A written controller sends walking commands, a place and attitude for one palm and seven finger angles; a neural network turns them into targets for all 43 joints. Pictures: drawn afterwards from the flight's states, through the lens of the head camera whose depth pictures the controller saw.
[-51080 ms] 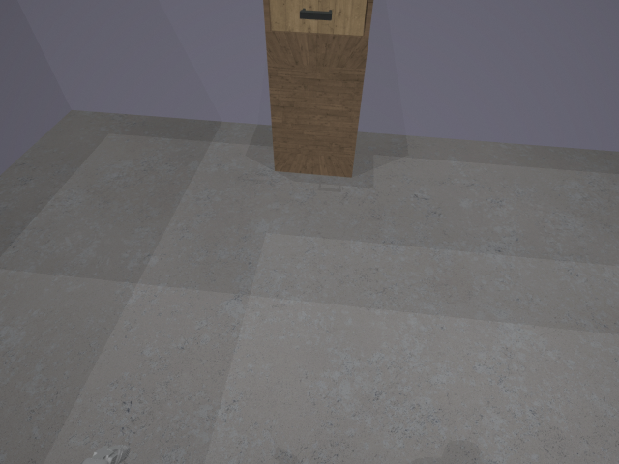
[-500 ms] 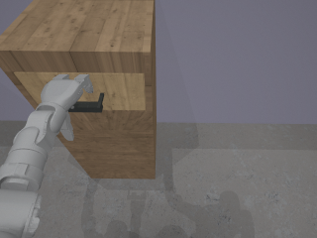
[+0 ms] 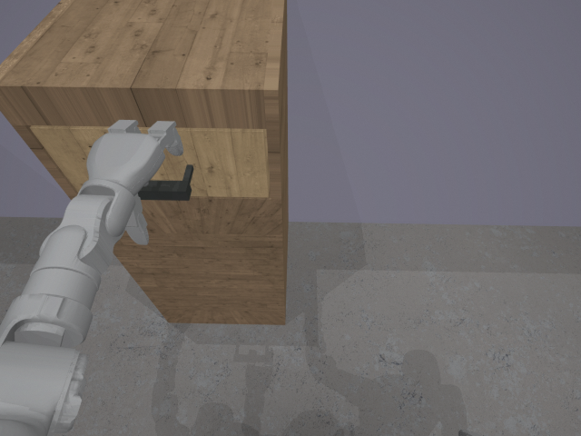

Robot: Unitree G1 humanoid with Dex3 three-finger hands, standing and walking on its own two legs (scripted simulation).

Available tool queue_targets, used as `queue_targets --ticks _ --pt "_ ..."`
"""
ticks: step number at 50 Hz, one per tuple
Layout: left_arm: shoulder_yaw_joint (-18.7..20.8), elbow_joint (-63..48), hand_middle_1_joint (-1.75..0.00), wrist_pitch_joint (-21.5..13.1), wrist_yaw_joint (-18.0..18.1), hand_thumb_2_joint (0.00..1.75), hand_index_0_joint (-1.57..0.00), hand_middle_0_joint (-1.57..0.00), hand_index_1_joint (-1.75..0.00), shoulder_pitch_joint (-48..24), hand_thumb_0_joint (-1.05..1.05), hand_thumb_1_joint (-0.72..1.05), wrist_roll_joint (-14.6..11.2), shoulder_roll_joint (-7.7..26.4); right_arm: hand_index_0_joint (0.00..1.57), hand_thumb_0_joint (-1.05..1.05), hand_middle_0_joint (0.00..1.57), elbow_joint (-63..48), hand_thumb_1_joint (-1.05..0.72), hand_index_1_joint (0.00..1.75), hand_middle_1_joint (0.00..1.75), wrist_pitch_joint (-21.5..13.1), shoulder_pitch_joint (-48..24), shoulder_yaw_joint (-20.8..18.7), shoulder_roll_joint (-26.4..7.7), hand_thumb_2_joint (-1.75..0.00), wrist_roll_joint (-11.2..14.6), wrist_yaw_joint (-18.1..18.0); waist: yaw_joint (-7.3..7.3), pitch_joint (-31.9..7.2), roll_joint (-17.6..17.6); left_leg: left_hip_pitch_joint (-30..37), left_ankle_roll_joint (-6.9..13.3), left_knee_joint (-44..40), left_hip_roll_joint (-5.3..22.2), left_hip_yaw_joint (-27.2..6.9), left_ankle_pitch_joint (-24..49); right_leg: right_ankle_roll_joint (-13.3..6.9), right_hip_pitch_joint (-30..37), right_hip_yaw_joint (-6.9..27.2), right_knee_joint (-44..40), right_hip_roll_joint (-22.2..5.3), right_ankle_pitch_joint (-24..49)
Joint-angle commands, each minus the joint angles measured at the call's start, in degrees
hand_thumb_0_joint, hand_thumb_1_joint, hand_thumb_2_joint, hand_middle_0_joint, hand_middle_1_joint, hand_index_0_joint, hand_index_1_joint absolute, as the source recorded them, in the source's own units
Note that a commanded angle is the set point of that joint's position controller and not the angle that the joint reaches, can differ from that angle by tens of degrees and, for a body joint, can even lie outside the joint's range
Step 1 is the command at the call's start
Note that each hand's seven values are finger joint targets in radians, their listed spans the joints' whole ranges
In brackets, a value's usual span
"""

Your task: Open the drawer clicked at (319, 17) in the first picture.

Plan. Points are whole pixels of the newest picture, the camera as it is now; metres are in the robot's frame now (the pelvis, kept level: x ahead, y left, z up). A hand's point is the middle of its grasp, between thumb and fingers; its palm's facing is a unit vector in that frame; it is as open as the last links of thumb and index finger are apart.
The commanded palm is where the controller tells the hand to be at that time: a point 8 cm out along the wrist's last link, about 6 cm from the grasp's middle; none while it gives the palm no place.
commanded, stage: move the hooked fingers above the handle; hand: left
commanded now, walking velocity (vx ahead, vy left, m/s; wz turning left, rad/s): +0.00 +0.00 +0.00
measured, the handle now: (156, 180) +0.50 +0.24 +0.03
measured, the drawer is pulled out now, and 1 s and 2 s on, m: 0.00 0.00 0.00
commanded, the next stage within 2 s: none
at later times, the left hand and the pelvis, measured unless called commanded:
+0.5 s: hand (128, 168) +0.45 +0.24 +0.11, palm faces +0.15 -0.01 -0.99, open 13.8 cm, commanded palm +0.41 +0.26 +0.15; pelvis +0.00 -0.01 +0.00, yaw -1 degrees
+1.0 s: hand (101, 158) +0.45 +0.27 +0.13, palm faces +0.16 +0.05 -0.99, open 13.8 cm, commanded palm +0.40 +0.27 +0.15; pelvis -0.01 +0.00 +0.00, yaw -1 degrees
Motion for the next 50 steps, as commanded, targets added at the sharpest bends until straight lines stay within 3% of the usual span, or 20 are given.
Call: queue_targets --ticks 1,4,6,11,13,16,19,21,24,27,30,31,35,36,39,41,43,45,47,50 --pt "11.2 -2.5 -1.2 6.3 5.7 0.3 -0.3 -0.3 -1.2 -25.0 0.0 -0.5 0.1 21.8 0.2 0.0 0.2 -4.4 -0.9 0.3 0.3 -1.2 2.2 -2.1 -8.0 -0.9 0.0 -0.2 1.79 -20.4 1.9 11.8 -0.6 -3.6 1.0 1.2 22.9 -2.7 6.4 -3.4 -2.7 0.9 17.2" --pt "7.0 2.4 -1.2 9.9 2.2 0.3 -0.3 -0.3 -1.2 -21.5 0.0 -0.5 0.6 19.5 0.2 0.0 0.2 -4.9 -0.9 0.3 0.3 -0.7 2.7 -2.1 -9.0 -0.9 0.6 -0.2 1.14 -20.8 -1.8 10.2 0.0 -4.2 1.1 2.8 21.5 -2.0 9.6 -2.6 -4.0 0.3 20.1" --pt "1.5 0.4 -1.2 9.7 -1.9 0.3 -0.3 -0.3 -1.2 -19.9 0.0 -0.5 -0.6 13.1 0.2 0.0 0.2 -6.2 -0.9 0.3 0.3 -0.7 3.0 -2.6 -9.2 -0.9 1.1 -0.3 -0.42 -22.0 -4.1 12.4 0.6 -4.0 1.3 3.1 23.3 -1.7 10.9 -2.1 -5.1 0.1 22.8" --pt "-2.3 -14.2 -1.2 0.7 -8.9 0.3 -0.3 -0.3 -1.2 -23.9 0.0 -0.5 -5.7 8.8 0.2 0.0 0.2 -6.6 -0.9 0.3 0.3 -1.4 2.7 -3.0 -8.6 -0.9 0.4 -1.4 -2.89 -18.1 -4.1 16.1 1.6 -3.8 0.6 2.0 22.6 -1.1 8.8 -1.1 -6.9 -0.3 23.1" --pt "2.8 -17.0 -1.2 -3.5 -7.5 0.3 -0.3 -0.3 -1.2 -25.8 0.0 -0.5 -5.5 14.0 0.2 0.0 0.2 -5.5 -0.9 0.3 0.3 -1.5 3.0 -3.2 -8.2 -0.9 0.2 -1.7 -1.67 -18.0 0.6 17.2 1.4 -3.4 0.3 1.3 23.0 -1.6 6.9 -0.9 -6.1 0.0 21.8" --pt "12.6 -17.7 -1.2 -6.3 -1.4 0.3 -0.3 -0.3 -1.2 -28.2 0.0 -0.5 -3.4 23.8 0.2 0.0 0.2 -4.1 -0.9 0.3 0.3 -1.4 3.2 -3.2 -8.3 -0.9 -0.1 -1.8 0.58 -19.6 5.0 15.8 0.4 -2.3 0.3 0.5 24.8 -2.4 5.2 -1.6 -3.6 0.5 20.1" --pt "18.0 -13.9 -1.2 -3.6 6.3 0.3 -0.3 -0.3 -1.2 -26.3 0.0 -0.5 -1.8 26.9 0.2 0.0 0.2 -3.8 -0.9 0.3 0.3 -2.3 2.5 -2.7 -7.2 -0.9 -0.2 -1.1 2.54 -19.7 5.9 11.7 -0.4 -2.4 0.2 0.4 23.2 -2.8 5.1 -2.5 -1.8 0.7 18.1" --pt "17.6 -10.4 -1.2 1.0 9.4 0.3 -0.3 -0.3 -1.2 -24.8 0.0 -0.5 -0.7 27.6 0.2 0.0 0.2 -4.1 -0.9 0.3 0.3 -2.1 0.7 -2.2 -7.4 -0.9 -0.1 -0.9 3.63 -21.8 5.2 9.4 -0.6 -2.3 -0.3 1.9 22.5 -2.8 8.1 -2.2 -1.4 0.7 19.4" --pt "13.4 -1.8 -1.2 9.0 8.8 0.3 -0.3 -0.3 -1.2 -20.1 0.0 -0.5 0.4 24.6 0.2 0.0 0.2 -3.8 -0.9 0.3 0.3 -1.9 0.9 -2.2 -8.0 -0.9 0.1 -0.3 3.72 -24.2 1.3 8.4 -0.6 -3.1 0.2 3.5 23.0 -2.1 12.0 -2.1 -2.1 0.5 23.0" --pt "5.5 4.0 -1.2 13.6 1.2 0.3 -0.3 -0.3 -1.2 -15.1 0.0 -0.5 -0.5 17.9 0.2 0.0 0.2 -4.9 -0.9 0.3 0.3 -0.8 1.7 -2.4 -9.5 -0.9 1.3 -0.2 1.29 -23.3 -4.8 8.7 0.2 -4.2 0.9 4.5 22.9 -1.2 14.7 -1.7 -4.3 -0.2 26.7" --pt "-4.5 -6.3 -1.2 11.1 -8.0 0.3 -0.3 -0.3 -1.2 -15.9 0.0 -0.5 -4.3 7.4 0.2 0.0 0.2 -6.9 -0.9 0.3 0.3 -0.9 0.8 -3.0 -9.9 -0.9 1.6 -0.7 -2.24 -19.9 -8.9 13.2 1.4 -4.4 0.9 3.6 23.4 -0.2 13.2 -1.4 -6.6 -0.6 28.9" --pt "-8.3 -12.4 -1.2 8.3 -10.5 0.3 -0.3 -0.3 -1.2 -18.2 0.0 -0.5 -6.3 3.0 0.2 0.0 0.2 -7.4 -0.9 0.3 0.3 -1.4 0.3 -2.9 -9.3 -0.9 1.4 -1.0 -3.68 -19.0 -7.5 15.7 1.5 -4.5 0.9 2.9 24.5 -0.3 11.5 -1.5 -7.2 -0.6 27.8" --pt "-2.1 -22.9 -1.2 -1.0 -9.8 0.3 -0.3 -0.3 -1.2 -25.2 0.0 -0.5 -7.0 9.4 0.2 0.0 0.2 -5.5 -0.9 0.3 0.3 -2.8 1.1 -2.8 -8.0 -0.9 0.5 -1.9 -2.88 -16.5 2.2 21.8 1.2 -3.9 0.5 -0.1 24.9 -1.4 4.0 -1.9 -6.7 0.0 19.4" --pt "1.3 -24.8 -1.2 -3.6 -8.0 0.3 -0.3 -0.3 -1.2 -29.3 0.0 -0.5 -6.7 13.2 0.2 0.0 0.2 -4.7 -0.9 0.3 0.3 -2.9 1.7 -2.9 -8.1 -0.9 0.0 -2.2 -2.89 -16.7 3.0 22.0 0.9 -3.4 0.5 -0.4 24.7 -1.7 3.0 -2.0 -6.3 0.1 18.4" --pt "12.1 -21.6 -1.2 -7.1 0.1 0.3 -0.3 -0.3 -1.2 -29.7 0.0 -0.5 -3.9 21.8 0.2 0.0 0.2 -3.5 -0.9 0.3 0.3 -3.1 2.4 -2.8 -7.5 -0.9 -0.1 -2.1 0.15 -19.2 5.8 18.9 -0.4 -2.2 0.6 -1.3 25.1 -2.6 1.6 -2.9 -2.8 0.5 16.7" --pt "20.6 -19.7 -1.2 -4.8 6.3 0.3 -0.3 -0.3 -1.2 -28.0 0.0 -0.5 -2.7 30.7 0.2 0.0 0.2 -3.6 -0.9 0.3 0.3 -3.1 1.3 -2.0 -7.3 -0.9 -0.2 -1.9 3.98 -21.3 7.7 13.9 -1.2 -2.5 -0.1 -0.7 24.4 -3.2 5.5 -3.0 -1.4 0.6 17.4" --pt "15.7 -16.5 -1.2 0.2 10.5 0.3 -0.3 -0.3 -1.2 -26.1 0.0 -0.5 -2.0 26.1 0.2 0.0 0.2 -4.4 -0.9 0.3 0.3 -2.9 -2.4 -0.9 -6.2 -0.9 0.6 -1.7 4.37 -21.1 7.2 11.3 -1.5 -2.7 -0.5 1.3 23.3 -3.3 7.6 -2.9 -1.2 0.5 19.0" --pt "14.0 -9.4 -1.2 6.5 12.2 0.3 -0.3 -0.3 -1.2 -22.3 0.0 -0.5 -1.0 25.0 0.2 0.0 0.2 -3.9 -0.9 0.3 0.3 -2.5 -3.4 -0.4 -6.7 -0.9 0.4 -1.4 5.36 -21.8 5.5 9.2 -1.7 -3.3 -0.5 2.9 23.0 -3.0 10.1 -2.8 -1.2 0.6 20.4" --pt "11.9 1.4 -1.2 13.3 10.3 0.3 -0.3 -0.3 -1.2 -17.4 0.0 -0.5 0.0 23.6 0.2 0.0 0.2 -2.7 -0.9 0.3 0.3 -1.4 -2.7 -0.5 -7.4 -0.9 0.7 -1.0 5.31 -22.6 0.1 7.3 -1.9 -4.9 0.3 3.7 22.0 -2.4 13.2 -2.8 -2.1 0.3 21.3" --pt "4.3 7.0 -1.2 18.2 0.7 0.3 -0.3 -0.3 -1.2 -14.5 0.0 -0.5 -1.2 18.0 0.2 0.0 0.2 -4.6 -0.9 0.3 0.3 -0.2 -1.0 -1.1 -9.6 -0.9 1.6 -0.7 2.05 -21.5 -7.1 7.7 -0.6 -6.3 1.1 4.4 20.2 -1.1 15.8 -2.4 -5.4 -0.4 23.2"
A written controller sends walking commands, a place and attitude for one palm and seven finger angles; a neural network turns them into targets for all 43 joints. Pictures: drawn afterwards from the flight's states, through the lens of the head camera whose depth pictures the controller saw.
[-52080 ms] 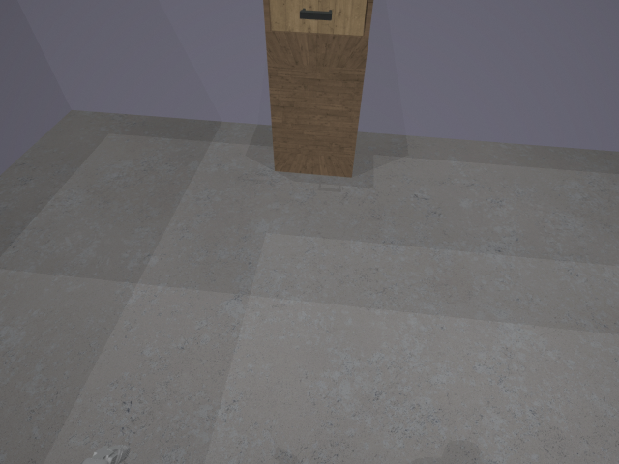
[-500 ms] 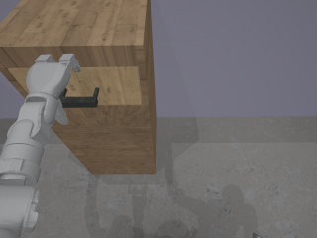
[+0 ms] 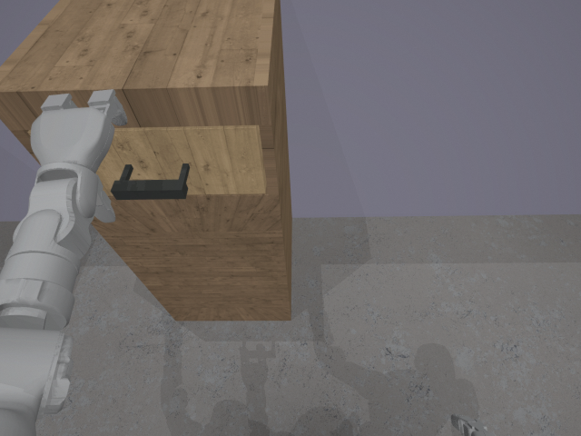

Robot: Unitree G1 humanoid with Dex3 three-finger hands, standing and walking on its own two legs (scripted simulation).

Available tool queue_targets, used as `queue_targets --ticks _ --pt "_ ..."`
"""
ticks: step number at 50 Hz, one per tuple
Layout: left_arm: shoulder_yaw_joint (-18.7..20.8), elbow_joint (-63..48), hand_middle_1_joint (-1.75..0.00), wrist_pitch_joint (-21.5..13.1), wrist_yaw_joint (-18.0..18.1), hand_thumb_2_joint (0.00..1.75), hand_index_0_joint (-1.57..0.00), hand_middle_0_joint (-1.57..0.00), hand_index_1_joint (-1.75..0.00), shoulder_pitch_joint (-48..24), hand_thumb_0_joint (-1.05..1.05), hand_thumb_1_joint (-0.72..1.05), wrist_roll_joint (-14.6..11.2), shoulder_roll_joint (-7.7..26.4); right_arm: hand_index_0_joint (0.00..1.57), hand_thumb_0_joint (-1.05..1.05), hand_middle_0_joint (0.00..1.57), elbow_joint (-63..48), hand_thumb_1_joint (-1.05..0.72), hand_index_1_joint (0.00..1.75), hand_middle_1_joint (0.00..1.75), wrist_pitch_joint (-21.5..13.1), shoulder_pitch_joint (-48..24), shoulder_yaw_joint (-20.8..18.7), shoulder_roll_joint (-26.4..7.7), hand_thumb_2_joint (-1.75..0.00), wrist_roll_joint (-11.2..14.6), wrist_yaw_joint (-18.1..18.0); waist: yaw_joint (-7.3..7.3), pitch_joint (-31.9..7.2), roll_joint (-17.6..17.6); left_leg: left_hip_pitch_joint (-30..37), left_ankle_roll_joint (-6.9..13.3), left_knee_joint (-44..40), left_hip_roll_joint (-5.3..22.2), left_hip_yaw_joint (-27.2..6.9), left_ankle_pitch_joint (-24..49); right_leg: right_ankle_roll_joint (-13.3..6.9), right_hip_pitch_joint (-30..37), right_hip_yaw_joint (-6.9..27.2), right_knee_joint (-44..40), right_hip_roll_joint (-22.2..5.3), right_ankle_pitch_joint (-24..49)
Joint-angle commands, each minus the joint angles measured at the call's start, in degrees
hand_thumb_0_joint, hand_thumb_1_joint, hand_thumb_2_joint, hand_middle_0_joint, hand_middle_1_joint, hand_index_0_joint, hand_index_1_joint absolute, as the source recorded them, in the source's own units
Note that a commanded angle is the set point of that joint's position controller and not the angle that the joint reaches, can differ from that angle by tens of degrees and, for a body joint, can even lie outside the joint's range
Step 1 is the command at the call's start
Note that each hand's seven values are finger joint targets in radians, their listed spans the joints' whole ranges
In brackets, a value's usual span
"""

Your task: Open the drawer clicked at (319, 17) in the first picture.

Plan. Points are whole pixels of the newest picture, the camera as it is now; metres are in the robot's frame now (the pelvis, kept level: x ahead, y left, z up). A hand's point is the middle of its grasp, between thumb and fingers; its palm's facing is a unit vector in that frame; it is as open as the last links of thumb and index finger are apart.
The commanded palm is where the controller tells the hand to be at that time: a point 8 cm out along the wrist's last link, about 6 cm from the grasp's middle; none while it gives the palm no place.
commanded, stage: move the hooked fingers above the handle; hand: left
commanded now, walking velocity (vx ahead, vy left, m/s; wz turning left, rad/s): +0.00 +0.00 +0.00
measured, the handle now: (153, 179) +0.50 +0.26 +0.03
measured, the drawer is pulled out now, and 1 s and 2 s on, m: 0.00 0.00 0.00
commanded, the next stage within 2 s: lower the fingers behind the handle in 1.28 s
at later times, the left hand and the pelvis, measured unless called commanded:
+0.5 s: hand (79, 157) +0.45 +0.31 +0.14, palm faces +0.12 +0.07 -0.99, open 13.8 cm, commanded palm +0.42 +0.27 +0.15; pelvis -0.01 +0.00 +0.00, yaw +2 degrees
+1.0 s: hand (103, 197) +0.42 +0.29 +0.08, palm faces -0.14 +0.02 -0.99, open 13.8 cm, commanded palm +0.41 +0.27 +0.14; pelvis +0.00 +0.00 +0.00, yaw +0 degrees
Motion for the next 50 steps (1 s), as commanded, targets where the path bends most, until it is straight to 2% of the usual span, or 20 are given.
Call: queue_targets --ticks 1,4,6,9,13,14,16,19,22,25,26,27,30,32,34,36,39,42,46,50 --pt "-1.9 1.1 -1.2 8.0 -9.9 0.3 -0.3 -0.3 -1.2 -10.0 0.0 -0.5 -1.9 10.0 0.2 0.0 0.2 -7.7 -0.9 0.3 0.3 -0.2 3.1 -3.3 -10.2 -0.9 1.5 -0.1 -0.7 -22.3 -10.5 10.8 0.3 -5.3 0.9 2.9 21.1 -1.0 17.9 -3.5 -5.9 -0.8 24.5" --pt "-13.5 -12.9 -1.2 1.9 -19.1 0.3 -0.3 -0.3 -1.2 -13.6 0.0 -0.5 -6.3 -3.8 0.2 0.0 0.2 -8.9 -0.9 0.3 0.3 -1.6 3.0 -3.9 -9.7 -0.9 1.1 -0.5 -4.8 -15.7 -10.1 16.4 1.6 -4.6 0.6 1.1 20.8 -0.2 10.8 -3.7 -8.2 -1.1 22.8" --pt "-15.6 -21.8 -1.2 -3.2 -19.8 0.3 -0.3 -0.3 -1.2 -20.2 0.0 -0.5 -8.0 -5.8 0.2 0.0 0.2 -8.7 -0.9 0.3 0.3 -3.6 2.6 -3.4 -8.5 -0.9 0.7 -1.0 -6.05 -14.5 -5.0 20.2 2.0 -4.4 0.0 -1.0 20.1 -0.6 6.9 -3.6 -8.3 -1.0 17.4" --pt "-7.8 -28.7 -1.2 -10.2 -16.5 0.3 -0.3 -0.3 -1.2 -32.8 0.0 -0.5 -7.0 3.9 0.2 0.0 0.2 -5.6 -0.9 0.3 0.3 -5.2 5.7 -3.9 -8.4 -0.9 0.1 -2.0 -6.12 -17.7 3.8 27.2 0.9 -3.3 0.1 -4.0 21.6 -1.7 0.9 -4.1 -6.6 -0.5 12.6" --pt "8.7 -31.5 -1.2 -16.1 -6.9 0.3 -0.3 -0.3 -1.2 -32.8 0.0 -0.5 -5.3 19.5 0.2 0.0 0.2 -4.3 -0.9 0.3 0.3 -6.1 7.7 -4.1 -8.2 -0.9 -0.5 -2.1 -0.97 -25.9 10.6 29.3 -3.0 -1.6 0.9 -5.1 30.7 -3.1 0.4 -5.4 -2.6 0.1 13.7" --pt "12.5 -28.9 -1.2 -15.5 -4.2 0.3 -0.3 -0.3 -1.2 -30.4 0.0 -0.5 -4.5 22.7 0.2 0.0 0.2 -4.5 -0.9 0.3 0.3 -5.7 7.1 -3.6 -7.6 -0.9 -0.3 -1.9 0.37 -25.2 9.4 25.6 -3.4 -1.5 0.5 -4.7 30.1 -3.3 2.0 -5.8 -1.8 0.4 14.6" --pt "13.1 -27.4 -1.2 -13.7 -0.1 0.3 -0.3 -0.3 -1.2 -29.4 0.0 -0.5 -4.2 22.2 0.2 0.0 0.2 -5.3 -0.9 0.3 0.3 -5.6 5.9 -3.2 -6.9 -0.9 0.0 -1.5 0.69 -24.5 4.5 19.2 -2.4 -1.4 -0.2 -3.4 25.7 -3.2 5.8 -5.6 -1.4 0.5 15.9" --pt "8.5 -12.4 -1.2 -6.2 5.2 0.3 -0.3 -0.3 -1.2 -24.4 0.0 -0.5 -1.5 16.1 0.2 0.0 0.2 -4.3 -0.9 0.3 0.3 -5.0 4.7 -3.2 -7.3 -0.9 0.0 -0.4 0.32 -19.9 1.5 12.6 -1.6 -1.6 -0.3 -1.3 19.7 -3.0 3.7 -6.2 -1.2 0.7 13.8" --pt "1.0 7.1 -1.2 5.3 0.3 0.3 -0.3 -0.3 -1.2 -17.5 0.0 -0.5 0.6 10.8 0.2 0.0 0.2 -3.3 -0.9 0.3 0.3 -2.8 5.8 -3.3 -9.1 -0.9 0.3 1.0 -0.49 -16.7 -3.4 9.1 -1.5 -3.5 0.5 0.7 16.1 -2.2 4.7 -6.1 -3.4 0.4 12.7" --pt "-11.0 8.0 -1.2 9.8 -10.4 0.3 -0.3 -0.3 -1.2 -19.6 0.0 -0.5 -0.4 1.1 0.2 0.0 0.2 -5.4 -0.9 0.3 0.3 -1.4 7.0 -3.8 -10.3 -0.9 1.3 1.1 -3.77 -17.4 -7.0 12.4 -0.1 -3.8 1.1 1.4 16.4 -1.6 6.9 -5.2 -6.0 -0.2 15.4" --pt "-15.6 3.8 -1.2 8.7 -14.6 0.3 -0.3 -0.3 -1.2 -19.5 0.0 -0.5 -1.8 -4.5 0.2 0.0 0.2 -6.3 -0.9 0.3 0.3 -1.4 6.8 -4.1 -10.3 -0.9 1.1 0.8 -5.46 -18.2 -9.0 14.8 0.5 -3.3 1.2 1.1 18.1 -1.3 7.5 -4.8 -6.6 -0.4 17.8" --pt "-15.0 -1.5 -1.2 6.0 -17.3 0.3 -0.3 -0.3 -1.2 -19.9 0.0 -0.5 -3.3 -4.7 0.2 0.0 0.2 -6.4 -0.9 0.3 0.3 -1.5 6.5 -4.3 -10.3 -0.9 0.5 0.5 -5.91 -17.9 -9.6 15.6 0.9 -3.0 1.3 0.6 18.4 -0.9 7.2 -4.4 -6.8 -0.7 18.4" --pt "-10.2 -14.1 -1.2 -3.2 -20.0 0.3 -0.3 -0.3 -1.2 -24.3 0.0 -0.5 -5.9 0.2 0.2 0.0 0.2 -7.1 -0.9 0.3 0.3 -3.2 4.9 -3.5 -9.3 -0.9 0.1 -0.8 -4.87 -19.3 -5.3 16.3 1.8 -3.0 -0.6 -1.1 17.3 -1.1 9.3 -3.0 -6.3 -1.1 18.3" --pt "-4.7 -22.7 -1.2 -9.0 -18.0 0.3 -0.3 -0.3 -1.2 -31.5 0.0 -0.5 -6.7 6.7 0.2 0.0 0.2 -6.9 -0.9 0.3 0.3 -4.1 5.6 -3.9 -8.5 -0.9 0.1 -1.8 -4.23 -20.6 0.3 19.9 1.7 -3.3 -0.6 -2.0 17.8 -1.7 8.1 -3.0 -6.2 -0.8 16.1" --pt "5.7 -24.4 -1.2 -13.6 -13.7 0.3 -0.3 -0.3 -1.2 -33.6 0.0 -0.5 -5.0 18.0 0.2 0.0 0.2 -6.1 -0.9 0.3 0.3 -4.1 7.4 -4.1 -8.5 -0.9 -0.1 -2.7 -2.58 -22.7 3.6 21.0 0.8 -2.8 -0.1 -2.5 20.6 -2.3 6.5 -3.3 -4.6 -0.4 15.5" --pt "5.4 -22.3 -1.2 -15.1 -9.4 0.3 -0.3 -0.3 -1.2 -31.5 0.0 -0.5 -4.0 15.3 0.2 0.0 0.2 -5.1 -0.9 0.3 0.3 -4.5 8.5 -4.4 -7.9 -0.9 -0.3 -2.3 -2.62 -19.0 3.2 19.5 0.1 -1.5 0.3 -2.7 22.3 -2.5 2.4 -4.4 -3.8 0.1 14.0" --pt "8.7 -8.9 -1.2 -11.2 -3.6 0.3 -0.3 -0.3 -1.2 -22.9 0.0 -0.5 -1.9 15.9 0.2 0.0 0.2 -4.5 -0.9 0.3 0.3 -4.0 7.8 -4.1 -7.9 -0.9 0.0 -0.5 -0.25 -12.6 1.0 10.6 -0.6 -2.1 0.2 -2.1 16.7 -3.1 0.1 -5.3 -2.4 0.6 10.6" --pt "7.6 -1.5 -1.2 -3.4 -2.2 0.3 -0.3 -0.3 -1.2 -15.6 0.0 -0.5 0.1 16.3 0.2 0.0 0.2 -5.9 -0.9 0.3 0.3 -2.6 6.8 -3.7 -8.4 -0.9 -0.3 0.8 2.42 -18.2 0.5 7.9 -1.0 -2.4 -0.1 0.8 18.8 -3.0 7.1 -4.9 -1.7 0.3 15.5" --pt "1.8 -0.2 -1.2 1.6 -7.1 0.3 -0.3 -0.3 -1.2 -15.5 0.0 -0.5 1.1 13.0 0.2 0.0 0.2 -7.7 -0.9 0.3 0.3 -1.1 7.0 -4.2 -9.8 -0.9 0.4 1.0 0.05 -22.0 -6.3 8.7 0.3 -2.6 0.5 2.4 18.7 -2.0 12.4 -3.4 -3.9 -0.2 19.8" --pt "-1.3 -17.3 -1.2 -6.3 -13.3 0.3 -0.3 -0.3 -1.2 -22.5 0.0 -0.5 -3.5 10.1 0.2 0.0 0.2 -9.2 -0.9 0.3 0.3 -1.7 6.4 -5.1 -9.4 -0.9 0.3 -0.9 -3.19 -23.7 -5.8 14.2 2.1 -2.5 0.0 1.3 19.0 -0.8 13.7 -1.7 -6.0 -0.9 23.2"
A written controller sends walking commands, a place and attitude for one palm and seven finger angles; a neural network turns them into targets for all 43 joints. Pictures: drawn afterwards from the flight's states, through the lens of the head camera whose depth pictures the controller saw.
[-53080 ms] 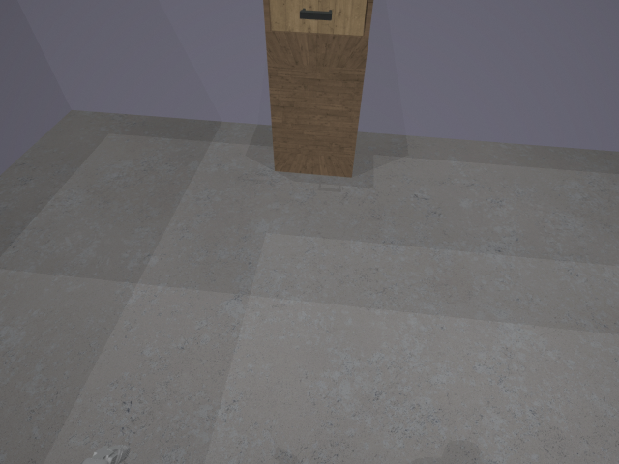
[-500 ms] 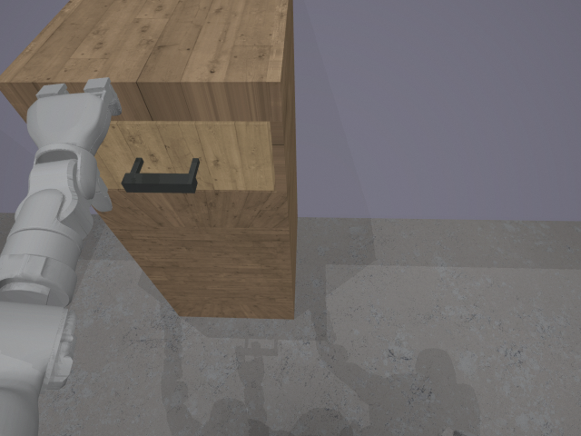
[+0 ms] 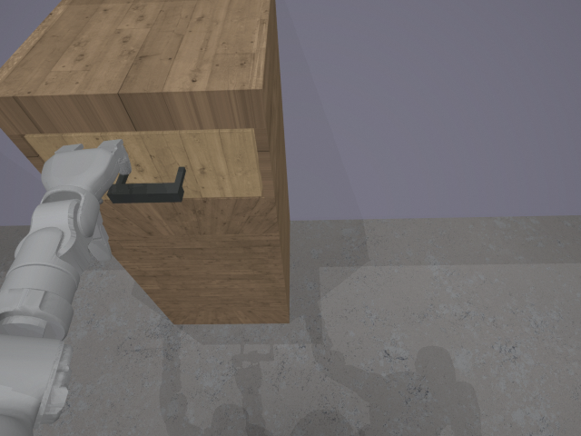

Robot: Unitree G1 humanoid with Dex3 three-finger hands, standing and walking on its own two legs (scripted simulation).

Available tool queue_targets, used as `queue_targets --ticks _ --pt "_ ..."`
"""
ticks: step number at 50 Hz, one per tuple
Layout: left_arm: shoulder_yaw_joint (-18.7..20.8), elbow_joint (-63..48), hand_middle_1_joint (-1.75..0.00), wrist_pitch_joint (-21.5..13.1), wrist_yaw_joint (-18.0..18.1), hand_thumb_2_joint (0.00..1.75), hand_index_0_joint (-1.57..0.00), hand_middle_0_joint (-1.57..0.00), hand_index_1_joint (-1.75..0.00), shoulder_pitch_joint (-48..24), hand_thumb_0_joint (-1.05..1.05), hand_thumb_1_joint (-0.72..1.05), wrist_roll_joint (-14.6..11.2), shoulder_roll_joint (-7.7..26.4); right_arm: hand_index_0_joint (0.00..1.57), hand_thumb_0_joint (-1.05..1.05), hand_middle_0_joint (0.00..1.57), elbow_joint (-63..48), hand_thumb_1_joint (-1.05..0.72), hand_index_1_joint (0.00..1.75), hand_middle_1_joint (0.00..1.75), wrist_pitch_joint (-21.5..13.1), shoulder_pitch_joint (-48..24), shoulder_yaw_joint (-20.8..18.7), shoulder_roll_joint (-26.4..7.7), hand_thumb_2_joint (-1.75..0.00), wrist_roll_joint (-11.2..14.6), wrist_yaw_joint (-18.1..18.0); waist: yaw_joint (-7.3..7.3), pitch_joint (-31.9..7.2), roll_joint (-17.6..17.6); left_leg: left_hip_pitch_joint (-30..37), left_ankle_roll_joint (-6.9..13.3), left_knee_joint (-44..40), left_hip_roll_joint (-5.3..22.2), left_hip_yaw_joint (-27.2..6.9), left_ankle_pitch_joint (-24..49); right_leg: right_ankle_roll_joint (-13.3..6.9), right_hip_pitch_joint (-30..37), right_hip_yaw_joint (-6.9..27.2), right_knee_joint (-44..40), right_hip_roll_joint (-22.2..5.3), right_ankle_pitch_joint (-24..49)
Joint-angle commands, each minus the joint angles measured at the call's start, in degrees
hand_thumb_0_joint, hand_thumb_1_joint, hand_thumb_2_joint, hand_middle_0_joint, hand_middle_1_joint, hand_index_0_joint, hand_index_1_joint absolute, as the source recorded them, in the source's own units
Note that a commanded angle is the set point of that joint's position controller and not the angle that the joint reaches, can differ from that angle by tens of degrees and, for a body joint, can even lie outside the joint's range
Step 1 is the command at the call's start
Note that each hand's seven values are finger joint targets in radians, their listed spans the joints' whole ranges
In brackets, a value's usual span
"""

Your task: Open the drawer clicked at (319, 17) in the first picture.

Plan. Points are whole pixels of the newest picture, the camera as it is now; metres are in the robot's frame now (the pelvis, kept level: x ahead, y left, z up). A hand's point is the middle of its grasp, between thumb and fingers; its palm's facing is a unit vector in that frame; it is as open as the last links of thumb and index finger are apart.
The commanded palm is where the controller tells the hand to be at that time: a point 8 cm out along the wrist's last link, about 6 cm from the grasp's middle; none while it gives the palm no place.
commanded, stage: move the hooked fingers above the handle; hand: left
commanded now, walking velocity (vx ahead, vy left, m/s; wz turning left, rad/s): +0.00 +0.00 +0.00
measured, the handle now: (149, 183) +0.50 +0.26 +0.03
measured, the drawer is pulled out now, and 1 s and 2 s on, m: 0.00 0.00 0.00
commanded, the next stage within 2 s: lower the fingers behind the handle in 0.28 s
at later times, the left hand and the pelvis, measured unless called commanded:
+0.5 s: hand (107, 199) +0.43 +0.28 +0.08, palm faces -0.20 -0.03 -0.98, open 13.6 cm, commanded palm +0.42 +0.28 +0.14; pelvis +0.01 +0.00 +0.00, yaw +0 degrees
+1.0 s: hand (122, 201) +0.45 +0.28 +0.05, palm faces -0.07 -0.03 -1.00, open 13.8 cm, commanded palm +0.43 +0.28 +0.10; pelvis +0.00 +0.01 -0.01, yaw +0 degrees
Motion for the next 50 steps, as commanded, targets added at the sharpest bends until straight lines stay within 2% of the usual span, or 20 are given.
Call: queue_targets --ticks 1,5,7,10,14,17,19,21,22,24,27,29,31,34,36,40,42,45,47,50 --pt "-0.2 -27.1 -1.2 -9.7 -3.2 0.3 -0.3 -0.3 -1.2 -27.5 0.0 -0.5 -4.6 9.1 0.2 0.0 0.2 -7.2 -0.9 0.3 0.3 -2.4 1.1 -3.6 -7.7 -0.9 -0.5 -2.4 -3.88 -22.0 -5.4 16.1 2.3 -2.1 -0.4 1.1 18.9 -0.5 12.7 -1.3 -5.8 -1.1 21.8" --pt "5.4 -30.9 -1.2 -17.0 1.6 0.3 -0.3 -0.3 -1.2 -32.6 0.0 -0.5 -3.6 13.9 0.2 0.0 0.2 -3.9 -0.9 0.3 0.3 -3.7 2.6 -3.9 -6.8 -0.9 -0.8 -3.3 -3.62 -19.6 5.0 22.3 0.9 -0.4 0.3 -1.4 22.4 -1.7 1.2 -3.0 -3.6 -0.1 15.1" --pt "10.7 -28.1 -1.2 -16.7 6.5 0.3 -0.3 -0.3 -1.2 -32.2 0.0 -0.5 -2.1 18.7 0.2 0.0 0.2 -2.8 -0.9 0.3 0.3 -3.8 2.8 -3.7 -6.8 -0.9 -0.9 -2.7 -1.79 -20.4 7.6 20.8 -0.1 0.2 0.2 -1.9 23.1 -2.3 0.3 -3.7 -2.2 0.2 13.9" --pt "15.0 -17.7 -1.2 -10.4 12.1 0.3 -0.3 -0.3 -1.2 -26.3 0.0 -0.5 -1.0 21.8 0.2 0.0 0.2 -2.5 -0.9 0.3 0.3 -3.4 1.5 -2.5 -6.2 -0.9 -0.7 -1.6 0.97 -18.1 4.0 12.0 -0.4 -0.5 -0.5 -0.6 19.4 -2.7 4.0 -4.4 -1.2 0.5 14.0" --pt "9.9 -5.1 -1.2 1.5 11.3 0.3 -0.3 -0.3 -1.2 -19.5 0.0 -0.5 0.8 19.2 0.2 0.0 0.2 -3.1 -0.9 0.3 0.3 -2.0 -0.2 -1.8 -7.1 -0.9 -0.6 -0.7 2.74 -21.1 -1.7 7.2 -0.5 -1.9 -0.4 2.6 19.8 -1.9 12.2 -3.6 -1.8 -0.2 19.9" --pt "5.3 -3.4 -1.2 3.7 3.8 0.3 -0.3 -0.3 -1.2 -14.3 0.0 -0.5 0.3 15.3 0.2 0.0 0.2 -5.3 -0.9 0.3 0.3 -0.6 0.6 -2.0 -8.2 -0.9 0.3 -0.4 1.7 -22.7 -7.4 8.2 0.3 -2.9 0.1 3.4 22.2 -1.2 17.4 -2.9 -3.3 -0.7 25.6" --pt "7.2 -3.1 -1.2 2.8 0.8 0.3 -0.3 -0.3 -1.2 -14.1 0.0 -0.5 -0.5 18.3 0.2 0.0 0.2 -5.6 -0.9 0.3 0.3 0.1 -0.8 -1.8 -8.6 -0.9 0.8 -1.1 1.38 -18.6 -11.9 6.3 0.8 -4.1 0.0 4.0 19.0 -0.4 18.5 -2.4 -4.8 -1.2 25.2" --pt "5.9 -3.3 -1.2 0.5 -2.3 0.3 -0.3 -0.3 -1.2 -16.3 0.0 -0.5 -1.0 17.5 0.2 0.0 0.2 -6.3 -0.9 0.3 0.3 0.0 -1.0 -1.7 -9.1 -0.9 1.2 -2.0 -0.14 -12.9 -15.2 4.5 1.4 -5.0 -0.3 3.6 14.1 -0.2 16.7 -2.0 -6.6 -1.6 21.7" --pt "4.3 -3.8 -1.2 -1.4 -3.6 0.3 -0.3 -0.3 -1.2 -16.2 0.0 -0.5 -1.5 15.4 0.2 0.0 0.2 -6.7 -0.9 0.3 0.3 -0.5 -0.4 -1.8 -9.0 -0.9 1.3 -2.4 -0.94 -9.9 -14.5 4.4 1.7 -5.1 -0.4 3.6 12.1 0.0 14.6 -2.0 -7.3 -1.7 20.1" --pt "6.0 -7.9 -1.2 -7.1 -4.8 0.3 -0.3 -0.3 -1.2 -19.2 0.0 -0.5 -1.4 16.9 0.2 0.0 0.2 -6.8 -0.9 0.3 0.3 -1.3 0.9 -2.1 -9.0 -0.9 0.8 -2.9 -1.54 -10.2 -10.9 5.6 2.1 -4.1 -0.4 2.9 11.8 -0.4 12.2 -1.5 -6.8 -1.6 18.5" --pt "8.6 -20.1 -1.2 -15.6 -2.7 0.3 -0.3 -0.3 -1.2 -25.7 0.0 -0.5 -0.6 19.1 0.2 0.0 0.2 -6.4 -0.9 0.3 0.3 -2.1 2.0 -3.4 -7.5 -0.9 -0.3 -3.1 -1.06 -19.1 3.0 13.1 1.8 -1.4 -0.7 1.7 17.4 -1.5 9.2 -0.8 -4.2 -0.8 18.7" --pt "8.1 -24.6 -1.2 -18.3 0.2 0.3 -0.3 -0.3 -1.2 -27.7 0.0 -0.5 -0.7 17.0 0.2 0.0 0.2 -5.4 -0.9 0.3 0.3 -2.7 3.2 -4.2 -6.8 -0.9 -0.7 -2.9 -1.97 -22.0 8.7 18.7 1.1 0.8 -0.2 0.5 22.3 -2.0 3.1 -1.9 -2.6 -0.1 17.2" --pt "8.1 -23.1 -1.2 -19.6 3.3 0.3 -0.3 -0.3 -1.2 -27.0 0.0 -0.5 -0.9 15.3 0.2 0.0 0.2 -3.7 -0.9 0.3 0.3 -3.0 4.6 -4.8 -7.0 -0.9 -1.3 -2.5 -3.19 -21.2 6.8 18.1 0.5 3.2 0.3 -0.4 23.9 -2.1 -1.7 -2.9 -1.0 0.5 15.8" --pt "7.8 -17.0 -1.2 -16.9 7.2 0.3 -0.3 -0.3 -1.2 -23.4 0.0 -0.5 -1.7 13.1 0.2 0.0 0.2 -2.8 -0.9 0.3 0.3 -3.1 5.0 -4.9 -7.5 -0.9 -1.1 -1.4 -2.88 -20.2 3.4 13.6 0.2 3.6 0.3 -0.7 19.0 -2.0 -3.8 -3.7 0.2 0.6 12.9" --pt "9.0 -13.0 -1.2 -13.6 9.2 0.3 -0.3 -0.3 -1.2 -23.8 0.0 -0.5 -1.0 15.0 0.2 0.0 0.2 -2.2 -0.9 0.3 0.3 -2.8 5.5 -4.7 -8.1 -0.9 -1.2 -0.8 -2.46 -20.7 1.0 10.8 0.2 3.7 0.1 -0.4 18.9 -2.1 -3.0 -4.2 0.9 0.7 13.5" --pt "7.0 -9.7 -1.2 -7.3 10.9 0.3 -0.3 -0.3 -1.2 -25.4 0.0 -0.5 1.8 14.8 0.2 0.0 0.2 -2.6 -0.9 0.3 0.3 -1.8 5.9 -4.4 -8.4 -0.9 -1.2 0.2 -1.98 -23.9 1.6 11.3 0.0 3.7 0.4 -0.2 20.9 -2.2 -1.6 -4.4 1.4 1.0 15.1" --pt "7.5 -10.4 -1.2 -6.6 10.3 0.3 -0.3 -0.3 -1.2 -25.4 0.0 -0.5 2.0 15.7 0.2 0.0 0.2 -3.0 -0.9 0.3 0.3 -1.3 6.2 -4.3 -8.6 -0.9 -1.2 0.1 -1.76 -27.3 1.2 12.4 0.2 3.9 0.6 -0.1 23.3 -2.0 1.1 -4.0 1.4 1.0 17.8" --pt "9.0 -11.0 -1.2 -7.3 8.9 0.3 -0.3 -0.3 -1.2 -24.9 0.0 -0.5 1.7 17.6 0.2 0.0 0.2 -3.4 -0.9 0.3 0.3 -1.0 6.0 -4.1 -8.5 -0.9 -1.2 -0.6 -1.94 -26.9 -0.2 12.0 0.8 3.6 0.8 0.5 23.3 -1.6 3.5 -3.4 0.7 0.8 19.6" --pt "10.4 -9.1 -1.2 -8.2 8.3 0.3 -0.3 -0.3 -1.2 -22.7 0.0 -0.5 1.7 19.0 0.2 0.0 0.2 -3.7 -0.9 0.3 0.3 -0.9 5.7 -3.8 -8.2 -0.9 -1.2 -1.1 -1.71 -24.4 -0.8 9.7 1.1 3.3 0.7 0.7 22.7 -1.6 4.3 -3.0 0.5 0.8 20.1" --pt "8.0 -6.8 -1.2 -8.8 7.4 0.3 -0.3 -0.3 -1.2 -19.5 0.0 -0.5 1.8 15.6 0.2 0.0 0.2 -3.9 -0.9 0.3 0.3 -1.0 5.5 -3.5 -7.9 -0.9 -0.9 -1.2 -1.89 -18.9 -0.9 8.1 1.0 2.4 1.0 0.7 20.0 -1.8 1.5 -3.6 -0.1 0.9 16.7"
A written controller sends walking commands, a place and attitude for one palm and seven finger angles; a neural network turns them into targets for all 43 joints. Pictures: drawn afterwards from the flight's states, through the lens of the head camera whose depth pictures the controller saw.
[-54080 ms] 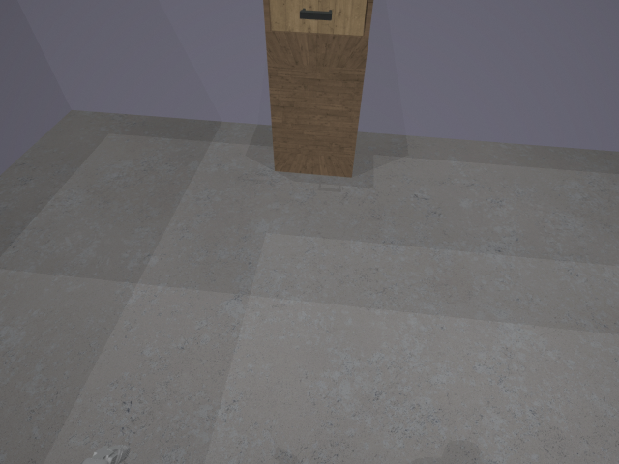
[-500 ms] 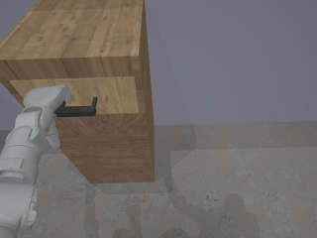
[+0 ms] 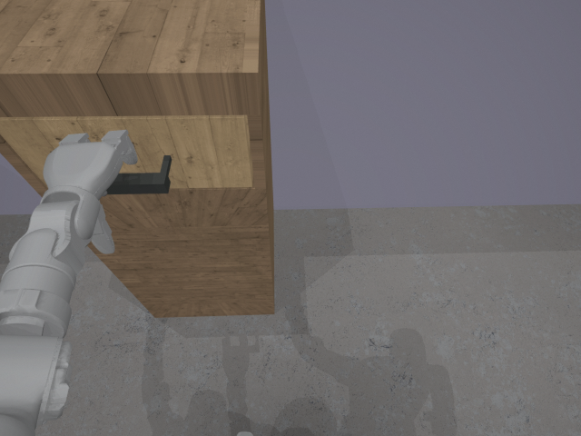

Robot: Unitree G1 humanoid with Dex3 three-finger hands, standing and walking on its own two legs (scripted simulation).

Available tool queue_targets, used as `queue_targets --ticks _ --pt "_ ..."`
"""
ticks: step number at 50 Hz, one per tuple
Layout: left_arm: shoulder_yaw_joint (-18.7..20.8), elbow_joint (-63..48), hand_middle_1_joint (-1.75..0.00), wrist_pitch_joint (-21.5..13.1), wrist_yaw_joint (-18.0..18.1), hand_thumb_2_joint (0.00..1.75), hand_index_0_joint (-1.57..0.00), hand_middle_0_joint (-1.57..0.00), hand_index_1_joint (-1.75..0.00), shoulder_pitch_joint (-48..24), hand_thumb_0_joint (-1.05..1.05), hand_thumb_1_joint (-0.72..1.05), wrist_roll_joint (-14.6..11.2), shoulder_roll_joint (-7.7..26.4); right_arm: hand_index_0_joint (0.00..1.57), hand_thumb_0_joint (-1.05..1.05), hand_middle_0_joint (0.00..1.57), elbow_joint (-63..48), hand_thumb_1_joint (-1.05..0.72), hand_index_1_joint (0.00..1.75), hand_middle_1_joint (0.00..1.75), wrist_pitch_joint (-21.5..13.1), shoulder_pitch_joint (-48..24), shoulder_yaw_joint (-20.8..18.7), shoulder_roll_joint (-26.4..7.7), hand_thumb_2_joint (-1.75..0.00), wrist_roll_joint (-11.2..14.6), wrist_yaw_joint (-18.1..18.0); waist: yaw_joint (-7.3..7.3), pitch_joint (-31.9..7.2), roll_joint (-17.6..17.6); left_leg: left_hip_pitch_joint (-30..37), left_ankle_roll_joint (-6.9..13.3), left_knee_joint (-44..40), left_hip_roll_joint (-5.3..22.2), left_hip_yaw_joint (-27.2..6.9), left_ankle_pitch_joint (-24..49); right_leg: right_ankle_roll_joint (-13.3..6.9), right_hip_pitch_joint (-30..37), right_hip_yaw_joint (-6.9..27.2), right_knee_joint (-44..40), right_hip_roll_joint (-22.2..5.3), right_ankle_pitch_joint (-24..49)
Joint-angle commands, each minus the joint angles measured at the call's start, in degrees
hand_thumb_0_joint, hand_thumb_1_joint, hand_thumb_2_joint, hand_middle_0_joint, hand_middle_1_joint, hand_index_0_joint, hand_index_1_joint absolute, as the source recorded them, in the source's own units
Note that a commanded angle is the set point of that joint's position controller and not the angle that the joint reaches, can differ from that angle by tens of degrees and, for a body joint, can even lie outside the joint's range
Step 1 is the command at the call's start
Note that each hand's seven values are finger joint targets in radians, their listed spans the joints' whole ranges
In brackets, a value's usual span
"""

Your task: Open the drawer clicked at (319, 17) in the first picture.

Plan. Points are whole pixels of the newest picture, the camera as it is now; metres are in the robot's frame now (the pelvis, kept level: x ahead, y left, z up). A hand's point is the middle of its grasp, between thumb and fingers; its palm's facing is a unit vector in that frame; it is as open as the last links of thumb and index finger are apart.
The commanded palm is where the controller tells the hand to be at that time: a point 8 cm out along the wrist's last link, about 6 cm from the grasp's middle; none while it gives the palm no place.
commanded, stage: lower the fingers behind the handle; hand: left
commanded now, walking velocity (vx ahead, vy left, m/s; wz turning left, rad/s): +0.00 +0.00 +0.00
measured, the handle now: (132, 172) +0.50 +0.25 +0.04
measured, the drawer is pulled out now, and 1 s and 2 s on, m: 0.00 0.00 0.00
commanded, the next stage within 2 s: close the thumb around the handle in 0.98 s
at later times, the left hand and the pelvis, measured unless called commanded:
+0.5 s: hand (105, 213) +0.43 +0.29 +0.02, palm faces -0.06 -0.04 -1.00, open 13.9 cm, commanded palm +0.42 +0.28 +0.08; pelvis +0.00 +0.01 -0.01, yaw +1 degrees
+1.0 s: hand (106, 213) +0.43 +0.28 +0.02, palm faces -0.07 -0.04 -1.00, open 13.9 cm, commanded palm +0.42 +0.27 +0.07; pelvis +0.00 +0.00 -0.01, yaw +0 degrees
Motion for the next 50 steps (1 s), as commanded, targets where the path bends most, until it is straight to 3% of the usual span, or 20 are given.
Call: queue_targets --ticks 1,8,11,12,15,16,18,22,23,25,29,33,37,38,40,41,43,46,48,50 --pt "4.1 -7.9 -1.2 -1.5 1.1 0.3 -0.3 -0.3 -1.2 -19.1 0.0 -0.5 -0.4 15.2 0.2 0.0 0.2 -4.8 -0.9 0.3 0.3 -1.2 3.8 -3.5 -9.8 -0.9 0.1 -0.7 0.39 -16.9 0.7 15.1 0.3 -3.7 0.8 0.5 23.6 -2.5 6.2 -3.4 -4.0 0.5 17.9" --pt "2.0 -9.8 -1.2 -4.0 2.1 0.3 -0.3 -0.3 -1.2 -18.0 0.0 -0.5 -0.9 11.1 0.2 0.0 0.2 -4.2 -0.9 0.3 0.3 -1.5 5.7 -4.5 -9.7 -0.9 -0.3 0.0 -0.1 -19.0 1.3 18.3 -0.2 -2.3 1.4 -0.3 25.1 -2.6 2.1 -3.7 -3.0 0.8 16.0" --pt "3.5 -9.1 -1.2 -3.8 3.0 0.3 -0.3 -0.3 -1.2 -17.2 0.0 -0.5 -0.6 12.8 0.2 0.0 0.2 -3.8 -0.9 0.3 0.3 -1.2 5.8 -4.5 -10.1 -0.9 -0.5 0.2 0.23 -19.7 0.6 17.0 -0.3 -1.9 1.2 -0.4 25.0 -2.8 2.6 -3.7 -2.4 0.8 16.3" --pt "1.8 -8.9 -1.2 -3.5 3.2 0.3 -0.3 -0.3 -1.2 -17.3 0.0 -0.5 -0.5 10.8 0.2 0.0 0.2 -3.8 -0.9 0.3 0.3 -1.2 5.8 -4.5 -9.8 -0.9 -0.4 0.4 -0.1 -19.3 1.0 17.2 -0.3 -1.7 1.2 -0.4 25.3 -2.7 1.6 -3.8 -2.3 0.8 16.2" --pt "0.9 -7.3 -1.2 -2.5 3.9 0.3 -0.3 -0.3 -1.2 -18.0 0.0 -0.5 0.0 10.2 0.2 0.0 0.2 -3.6 -0.9 0.3 0.3 -1.1 5.7 -4.5 -10.1 -0.9 -0.3 0.6 -0.59 -16.7 0.5 15.3 -0.2 -1.7 1.1 -0.3 22.0 -2.7 0.2 -3.9 -2.4 0.8 14.4" --pt "1.3 -6.9 -1.2 -2.3 4.1 0.3 -0.3 -0.3 -1.2 -18.9 0.0 -0.5 0.1 10.7 0.2 0.0 0.2 -3.3 -0.9 0.3 0.3 -1.0 5.8 -4.5 -10.2 -0.9 -0.4 0.5 -0.98 -16.4 -0.5 14.9 -0.1 -1.5 1.1 -0.4 22.0 -2.7 0.2 -3.9 -2.4 0.8 14.6" --pt "2.9 -8.5 -1.2 -2.6 4.6 0.3 -0.3 -0.3 -1.2 -20.5 0.0 -0.5 0.7 13.3 0.2 0.0 0.2 -3.6 -0.9 0.3 0.3 -1.1 5.9 -4.5 -10.4 -0.9 -0.4 0.3 -0.49 -18.6 1.1 15.0 -0.1 -1.3 1.0 -0.4 20.9 -2.8 0.4 -3.6 -1.8 0.7 14.1" --pt "3.7 -13.1 -1.2 -4.6 6.6 0.3 -0.3 -0.3 -1.2 -24.6 0.0 -0.5 1.3 14.1 0.2 0.0 0.2 -3.5 -0.9 0.3 0.3 -1.6 5.7 -4.6 -10.0 -0.9 -1.0 -0.1 -0.9 -22.9 5.9 18.7 -0.6 0.7 1.2 -1.3 24.8 -2.9 -2.6 -3.8 0.0 0.9 14.4" --pt "2.4 -10.7 -1.2 -4.0 7.0 0.3 -0.3 -0.3 -1.2 -22.1 0.0 -0.5 1.7 12.0 0.2 0.0 0.2 -3.3 -0.9 0.3 0.3 -1.7 5.6 -4.7 -9.8 -0.9 -1.2 0.1 -0.89 -22.2 5.9 18.9 -0.8 1.1 1.3 -1.3 25.5 -2.8 -3.8 -4.2 0.2 1.0 14.0" --pt "3.0 -9.1 -1.2 -3.0 7.4 0.3 -0.3 -0.3 -1.2 -19.4 0.0 -0.5 1.7 12.0 0.2 0.0 0.2 -3.3 -0.9 0.3 0.3 -1.6 5.7 -4.5 -10.0 -0.9 -1.3 0.5 -0.24 -21.9 5.8 18.0 -1.1 1.5 1.5 -1.2 26.0 -2.9 -4.2 -4.5 0.5 1.2 14.0" --pt "2.1 -7.9 -1.2 -1.8 7.6 0.3 -0.3 -0.3 -1.2 -19.5 0.0 -0.5 1.2 11.1 0.2 0.0 0.2 -3.3 -0.9 0.3 0.3 -1.4 5.7 -4.4 -10.0 -0.9 -1.2 0.7 -0.75 -22.0 3.9 16.2 -0.8 1.8 1.3 -0.8 24.9 -2.7 -3.0 -4.4 0.7 1.2 15.1" --pt "2.8 -6.3 -1.2 -0.3 7.3 0.3 -0.3 -0.3 -1.2 -19.8 0.0 -0.5 1.5 13.1 0.2 0.0 0.2 -3.4 -0.9 0.3 0.3 -1.1 5.5 -4.0 -10.2 -0.9 -0.9 0.3 -0.79 -20.9 2.0 14.1 -0.3 1.1 1.0 -0.5 22.0 -2.6 -1.2 -4.1 0.1 1.1 15.0" --pt "3.9 -6.7 -1.2 -0.6 6.6 0.3 -0.3 -0.3 -1.2 -19.7 0.0 -0.5 1.5 14.9 0.2 0.0 0.2 -3.4 -0.9 0.3 0.3 -0.9 5.6 -3.7 -10.2 -0.9 -0.7 0.0 -0.44 -21.8 2.0 14.2 -0.2 0.9 1.1 -0.5 22.7 -2.6 0.1 -3.8 0.0 1.1 15.8" --pt "2.4 -7.1 -1.2 -0.7 6.3 0.3 -0.3 -0.3 -1.2 -19.4 0.0 -0.5 1.0 12.6 0.2 0.0 0.2 -3.7 -0.9 0.3 0.3 -1.0 5.4 -3.9 -9.9 -0.9 -0.8 0.0 -0.72 -21.1 2.1 14.4 0.0 0.8 1.1 -0.2 22.4 -2.5 0.1 -3.8 -0.4 1.1 15.8" --pt "2.5 -6.5 -1.2 -1.3 5.9 0.3 -0.3 -0.3 -1.2 -18.1 0.0 -0.5 0.7 12.6 0.2 0.0 0.2 -3.7 -0.9 0.3 0.3 -1.1 5.4 -3.8 -9.7 -0.9 -0.6 -0.1 -0.49 -20.0 1.9 13.3 0.1 0.5 0.9 0.1 21.0 -2.6 0.8 -3.7 -0.8 1.0 15.4" --pt "4.2 -7.0 -1.2 -1.8 5.7 0.3 -0.3 -0.3 -1.2 -18.7 0.0 -0.5 0.7 14.5 0.2 0.0 0.2 -3.6 -0.9 0.3 0.3 -1.1 5.4 -3.7 -10.0 -0.9 -0.8 -0.2 -0.25 -20.9 1.5 13.2 0.1 0.5 1.0 -0.1 21.6 -2.6 1.4 -3.5 -0.5 0.9 15.8" --pt "3.0 -7.9 -1.2 -2.3 5.7 0.3 -0.3 -0.3 -1.2 -17.7 0.0 -0.5 0.8 12.8 0.2 0.0 0.2 -3.9 -0.9 0.3 0.3 -1.1 5.2 -3.9 -9.7 -0.9 -0.8 -0.3 -0.26 -20.8 1.9 14.4 0.0 0.5 1.1 -0.2 22.0 -2.6 0.6 -3.6 -0.5 1.0 15.5" --pt "3.8 -8.6 -1.2 -3.3 5.8 0.3 -0.3 -0.3 -1.2 -17.1 0.0 -0.5 0.5 13.2 0.2 0.0 0.2 -3.7 -0.9 0.3 0.3 -1.3 5.2 -3.9 -9.7 -0.9 -0.9 -0.2 -0.15 -20.8 2.5 14.2 -0.1 0.6 1.1 -0.3 22.8 -2.7 0.7 -3.6 -0.4 1.0 15.8" --pt "2.8 -7.0 -1.2 -3.1 5.9 0.3 -0.3 -0.3 -1.2 -17.0 0.0 -0.5 0.5 12.1 0.2 0.0 0.2 -3.5 -0.9 0.3 0.3 -1.4 5.5 -4.0 -9.8 -0.9 -0.6 -0.1 -0.59 -18.2 1.7 12.8 0.0 0.4 1.1 -0.2 20.2 -2.6 -0.4 -3.7 -0.7 1.0 14.3" --pt "3.4 -8.3 -1.2 -3.3 6.3 0.3 -0.3 -0.3 -1.2 -17.1 0.0 -0.5 0.6 12.9 0.2 0.0 0.2 -3.6 -0.9 0.3 0.3 -1.5 5.5 -4.2 -9.9 -0.9 -0.8 -0.1 -0.14 -19.8 3.0 13.5 0.0 0.4 1.0 0.0 20.7 -2.7 0.0 -3.6 -0.6 1.0 14.6"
